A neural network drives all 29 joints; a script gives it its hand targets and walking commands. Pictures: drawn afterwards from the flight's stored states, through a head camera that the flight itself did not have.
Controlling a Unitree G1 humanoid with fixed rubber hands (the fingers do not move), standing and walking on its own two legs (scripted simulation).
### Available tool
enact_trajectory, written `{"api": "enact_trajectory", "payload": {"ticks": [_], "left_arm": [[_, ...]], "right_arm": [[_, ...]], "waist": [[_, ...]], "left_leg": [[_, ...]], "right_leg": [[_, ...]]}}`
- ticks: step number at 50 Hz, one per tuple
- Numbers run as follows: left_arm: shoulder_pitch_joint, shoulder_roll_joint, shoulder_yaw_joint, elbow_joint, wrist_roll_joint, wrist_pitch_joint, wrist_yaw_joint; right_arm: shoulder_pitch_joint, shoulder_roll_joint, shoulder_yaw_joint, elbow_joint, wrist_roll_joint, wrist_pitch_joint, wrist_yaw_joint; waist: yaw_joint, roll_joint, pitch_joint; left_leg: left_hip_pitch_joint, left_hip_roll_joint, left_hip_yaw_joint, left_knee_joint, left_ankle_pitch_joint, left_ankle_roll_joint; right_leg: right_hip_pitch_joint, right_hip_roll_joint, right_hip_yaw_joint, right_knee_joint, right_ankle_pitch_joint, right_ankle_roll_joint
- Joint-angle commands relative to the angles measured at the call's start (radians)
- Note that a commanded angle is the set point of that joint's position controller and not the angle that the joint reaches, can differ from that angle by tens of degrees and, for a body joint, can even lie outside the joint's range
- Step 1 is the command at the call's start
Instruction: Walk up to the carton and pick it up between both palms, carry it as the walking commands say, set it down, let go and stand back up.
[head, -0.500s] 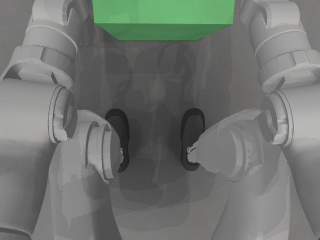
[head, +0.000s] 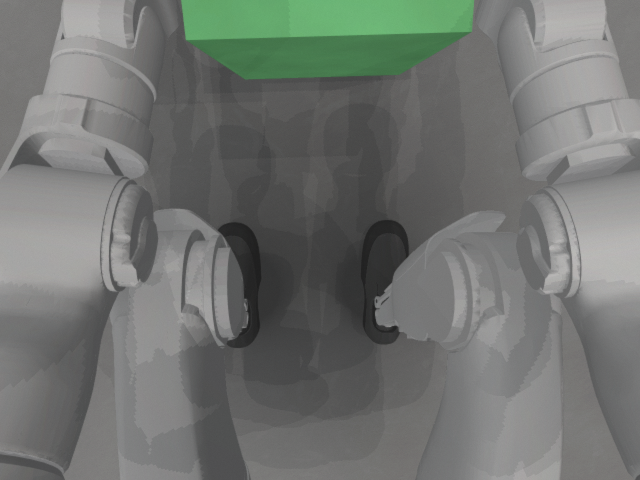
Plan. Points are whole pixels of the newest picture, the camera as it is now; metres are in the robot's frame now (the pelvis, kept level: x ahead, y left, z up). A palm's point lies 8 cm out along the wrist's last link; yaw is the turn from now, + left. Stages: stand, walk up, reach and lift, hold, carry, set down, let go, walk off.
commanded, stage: reach and lift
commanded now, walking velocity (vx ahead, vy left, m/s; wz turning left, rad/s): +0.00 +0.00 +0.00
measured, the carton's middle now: out of the picture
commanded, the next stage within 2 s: none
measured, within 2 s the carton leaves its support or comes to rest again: neither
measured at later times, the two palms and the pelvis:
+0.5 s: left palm out of the picture +0.55 +0.16 -0.09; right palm out of the picture +0.56 -0.14 -0.08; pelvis -0.01 +0.00 +0.01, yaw +0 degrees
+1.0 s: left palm out of the picture +0.53 +0.16 -0.02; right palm out of the picture +0.54 -0.14 -0.01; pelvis -0.01 +0.00 +0.06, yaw +0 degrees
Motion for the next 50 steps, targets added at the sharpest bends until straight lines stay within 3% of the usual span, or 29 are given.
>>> {"api": "enact_trajectory", "payload": {"ticks": [1, 3, 5, 6, 7, 8, 10, 12, 14, 16, 17, 18, 19, 23, 24, 25, 29, 30, 32, 33, 35, 38, 41, 43, 46, 47, 48, 49, 50], "left_arm": [[-0.727, -1.149, -0.215, -0.45, -0.072, 0.001, -0.317], [-0.742, -1.142, -0.177, -0.429, -0.05, 0.012, -0.323], [-0.766, -1.163, -0.176, -0.428, -0.035, 0.013, -0.331], [-0.808, -1.147, -0.173, -0.483, -0.033, 0.014, -0.333], [-0.785, -1.17, -0.175, -0.475, -0.037, 0.025, -0.333], [-0.806, -1.165, -0.178, -0.452, -0.043, 0.025, -0.339], [-0.83, -1.154, -0.174, -0.478, -0.031, 0.033, -0.34], [-0.838, -1.186, -0.181, -0.515, -0.054, 0.044, -0.339], [-0.836, -1.176, -0.171, -0.544, -0.038, 0.048, -0.343], [-0.848, -1.205, -0.185, -0.542, -0.051, 0.059, -0.338], [-0.847, -1.176, -0.169, -0.567, -0.04, 0.061, -0.335], [-0.85, -1.16, -0.161, -0.582, -0.048, 0.061, -0.338], [-0.848, -1.172, -0.186, -0.617, -0.051, 0.07, -0.337], [-0.838, -1.203, -0.199, -0.633, -0.067, 0.1, -0.332], [-0.818, -1.222, -0.205, -0.615, -0.078, 0.112, -0.33], [-0.857, -1.214, -0.218, -0.682, -0.08, 0.108, -0.325], [-0.813, -1.225, -0.159, -0.61, -0.036, 0.126, -0.325], [-0.832, -1.238, -0.17, -0.603, -0.042, 0.13, -0.328], [-0.813, -1.262, -0.167, -0.56, -0.026, 0.138, -0.333], [-0.782, -1.261, -0.141, -0.553, -0.013, 0.137, -0.337], [-0.828, -1.277, -0.159, -0.592, -0.011, 0.139, -0.339], [-0.791, -1.283, -0.179, -0.577, -0.024, 0.154, -0.342], [-0.733, -1.277, -0.154, -0.598, 0.001, 0.167, -0.337], [-0.692, -1.301, -0.153, -0.542, 0.006, 0.18, -0.336], [-0.723, -1.279, -0.201, -0.64, -0.01, 0.187, -0.339], [-0.739, -1.26, -0.183, -0.655, -0.015, 0.187, -0.333], [-0.705, -1.266, -0.181, -0.597, 0.003, 0.197, -0.339], [-0.762, -1.263, -0.208, -0.734, -0.025, 0.191, -0.332], [-0.732, -1.251, -0.208, -0.701, -0.014, 0.194, -0.328]], "right_arm": [[-0.826, 1.16, 0.228, -0.528, 0.105, -0.064, 0.284], [-0.856, 1.182, 0.226, -0.513, 0.104, -0.048, 0.292], [-0.786, 1.216, 0.193, -0.421, 0.064, -0.026, 0.303], [-0.782, 1.245, 0.193, -0.436, 0.058, -0.015, 0.306], [-0.844, 1.23, 0.204, -0.513, 0.074, -0.02, 0.308], [-0.826, 1.213, 0.188, -0.456, 0.054, -0.013, 0.31], [-0.843, 1.242, 0.184, -0.457, 0.061, -0.002, 0.313], [-0.837, 1.244, 0.183, -0.489, 0.044, 0.016, 0.314], [-0.831, 1.273, 0.181, -0.48, 0.04, 0.027, 0.317], [-0.861, 1.266, 0.172, -0.53, 0.037, 0.029, 0.317], [-0.859, 1.293, 0.199, -0.531, 0.053, 0.042, 0.316], [-0.832, 1.291, 0.193, -0.525, 0.048, 0.047, 0.316], [-0.827, 1.31, 0.202, -0.563, 0.065, 0.055, 0.314], [-0.823, 1.315, 0.21, -0.613, 0.042, 0.083, 0.307], [-0.842, 1.3, 0.207, -0.648, 0.043, 0.081, 0.301], [-0.805, 1.319, 0.209, -0.621, 0.039, 0.096, 0.301], [-0.775, 1.349, 0.178, -0.55, 0.033, 0.108, 0.31], [-0.77, 1.35, 0.174, -0.549, 0.008, 0.115, 0.31], [-0.728, 1.358, 0.141, -0.472, -0.022, 0.122, 0.312], [-0.736, 1.376, 0.148, -0.521, -0.014, 0.116, 0.314], [-0.704, 1.378, 0.134, -0.469, -0.044, 0.124, 0.323], [-0.759, 1.344, 0.178, -0.552, -0.033, 0.124, 0.319], [-0.736, 1.387, 0.207, -0.596, -0.007, 0.136, 0.315], [-0.718, 1.376, 0.189, -0.565, -0.027, 0.137, 0.316], [-0.69, 1.39, 0.234, -0.636, 0.007, 0.152, 0.309], [-0.693, 1.388, 0.231, -0.627, -0.005, 0.16, 0.307], [-0.71, 1.376, 0.236, -0.635, -0.004, 0.156, 0.307], [-0.665, 1.411, 0.236, -0.639, 0.011, 0.165, 0.304], [-0.688, 1.408, 0.249, -0.663, 0.011, 0.162, 0.302]], "waist": [[0.094, 0.021, -2.127], [0.117, -0.023, -2.085], [0.107, -0.009, -2.005], [0.125, -0.029, -2.043], [0.117, -0.017, -2.108], [0.091, -0.018, -2.064], [0.122, -0.009, -2.081], [0.097, -0.03, -2.141], [0.124, -0.042, -2.153], [0.086, -0.026, -2.225], [0.141, -0.049, -2.251], [0.119, -0.077, -2.253], [0.136, -0.038, -2.352], [0.094, -0.071, -2.423], [0.087, -0.045, -2.42], [0.089, -0.045, -2.442], [0.124, -0.051, -2.273], [0.094, -0.062, -2.277], [0.087, -0.048, -2.21], [0.12, -0.038, -2.232], [0.093, -0.037, -2.224], [0.08, -0.033, -2.332], [0.126, -0.055, -2.408], [0.104, -0.055, -2.348], [0.1, -0.035, -2.477], [0.103, -0.069, -2.472], [0.108, -0.048, -2.443], [0.111, -0.033, -2.539], [0.118, -0.055, -2.533]], "left_leg": [[0.781, -0.118, 0.201, -0.194, 0.338, 0.04], [0.745, -0.113, 0.195, -0.226, 0.28, 0.054], [0.706, -0.112, 0.202, -0.226, 0.244, 0.046], [0.721, -0.111, 0.208, -0.236, 0.233, 0.048], [0.752, -0.116, 0.199, -0.241, 0.268, 0.05], [0.742, -0.116, 0.197, -0.236, 0.248, 0.049], [0.756, -0.119, 0.195, -0.252, 0.244, 0.046], [0.772, -0.12, 0.196, -0.262, 0.235, 0.048], [0.745, -0.123, 0.203, -0.263, 0.247, 0.047], [0.804, -0.13, 0.188, -0.272, 0.269, 0.046], [0.815, -0.129, 0.208, -0.265, 0.287, 0.042], [0.791, -0.128, 0.197, -0.271, 0.282, 0.048], [0.824, -0.131, 0.206, -0.268, 0.322, 0.043], [0.88, -0.147, 0.197, -0.288, 0.316, 0.041], [0.882, -0.149, 0.196, -0.3, 0.31, 0.042], [0.913, -0.151, 0.195, -0.302, 0.317, 0.041], [0.844, -0.15, 0.196, -0.339, 0.237, 0.041], [0.842, -0.145, 0.19, -0.336, 0.235, 0.044], [0.821, -0.149, 0.19, -0.365, 0.183, 0.039], [0.84, -0.15, 0.196, -0.375, 0.202, 0.041], [0.839, -0.153, 0.199, -0.385, 0.192, 0.035], [0.874, -0.156, 0.192, -0.384, 0.23, 0.036], [0.921, -0.165, 0.2, -0.408, 0.287, 0.043], [0.902, -0.169, 0.182, -0.422, 0.257, 0.044], [0.952, -0.173, 0.192, -0.423, 0.318, 0.038], [0.95, -0.177, 0.178, -0.437, 0.303, 0.043], [0.945, -0.179, 0.184, -0.443, 0.291, 0.041], [1.003, -0.18, 0.185, -0.455, 0.327, 0.036], [1.007, -0.183, 0.18, -0.451, 0.339, 0.04]], "right_leg": [[0.923, 0.186, 0.08, -0.21, 0.335, 0.069], [0.923, 0.184, 0.069, -0.219, 0.291, 0.074], [0.887, 0.186, 0.086, -0.235, 0.249, 0.073], [0.916, 0.19, 0.087, -0.252, 0.245, 0.07], [0.936, 0.194, 0.081, -0.239, 0.28, 0.073], [0.888, 0.19, 0.073, -0.238, 0.25, 0.07], [0.888, 0.192, 0.07, -0.239, 0.237, 0.07], [0.939, 0.194, 0.068, -0.245, 0.236, 0.068], [0.98, 0.193, 0.091, -0.256, 0.267, 0.072], [0.977, 0.201, 0.068, -0.245, 0.274, 0.067], [1.007, 0.201, 0.083, -0.252, 0.286, 0.078], [1.036, 0.197, 0.086, -0.252, 0.305, 0.082], [1.094, 0.208, 0.099, -0.247, 0.355, 0.079], [1.119, 0.207, 0.096, -0.274, 0.336, 0.08], [1.114, 0.208, 0.093, -0.277, 0.329, 0.074], [1.114, 0.207, 0.094, -0.279, 0.332, 0.076], [1.037, 0.201, 0.106, -0.327, 0.24, 0.082], [1.046, 0.202, 0.117, -0.337, 0.241, 0.078], [1.01, 0.196, 0.099, -0.357, 0.189, 0.074], [1.021, 0.209, 0.107, -0.36, 0.197, 0.073], [1.012, 0.207, 0.099, -0.373, 0.188, 0.071], [1.085, 0.2, 0.122, -0.391, 0.235, 0.072], [1.16, 0.209, 0.135, -0.414, 0.288, 0.089], [1.101, 0.206, 0.114, -0.412, 0.264, 0.085], [1.212, 0.211, 0.139, -0.427, 0.335, 0.098], [1.189, 0.213, 0.133, -0.433, 0.31, 0.098], [1.174, 0.206, 0.131, -0.44, 0.294, 0.102], [1.25, 0.216, 0.138, -0.441, 0.342, 0.096], [1.217, 0.22, 0.13, -0.427, 0.343, 0.097]]}}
